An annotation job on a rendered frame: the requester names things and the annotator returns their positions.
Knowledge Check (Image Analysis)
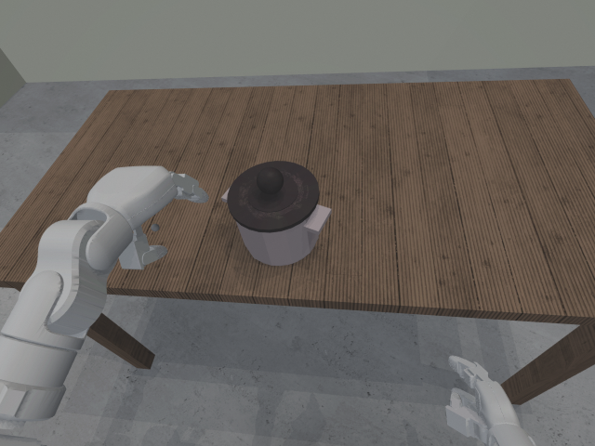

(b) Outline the left robot hand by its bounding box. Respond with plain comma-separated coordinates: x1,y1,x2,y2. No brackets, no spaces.
86,165,209,269

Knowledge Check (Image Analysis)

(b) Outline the right robot hand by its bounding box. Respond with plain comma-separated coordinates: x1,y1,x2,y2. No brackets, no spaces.
445,356,521,446

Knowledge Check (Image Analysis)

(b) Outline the lid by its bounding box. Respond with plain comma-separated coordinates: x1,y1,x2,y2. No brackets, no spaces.
227,161,320,233

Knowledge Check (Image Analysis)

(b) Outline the right robot forearm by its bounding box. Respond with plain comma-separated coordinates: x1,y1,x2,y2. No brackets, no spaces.
487,424,536,446

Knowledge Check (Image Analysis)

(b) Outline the pot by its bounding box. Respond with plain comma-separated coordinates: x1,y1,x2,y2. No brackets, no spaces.
221,188,332,266

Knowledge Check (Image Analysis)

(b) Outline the knob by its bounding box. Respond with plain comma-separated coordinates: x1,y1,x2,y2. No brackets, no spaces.
257,167,284,194

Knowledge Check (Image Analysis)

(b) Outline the left robot forearm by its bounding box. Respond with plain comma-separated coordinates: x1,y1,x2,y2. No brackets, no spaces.
0,203,133,430

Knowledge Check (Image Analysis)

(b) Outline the table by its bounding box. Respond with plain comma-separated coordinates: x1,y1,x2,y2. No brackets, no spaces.
0,79,595,405

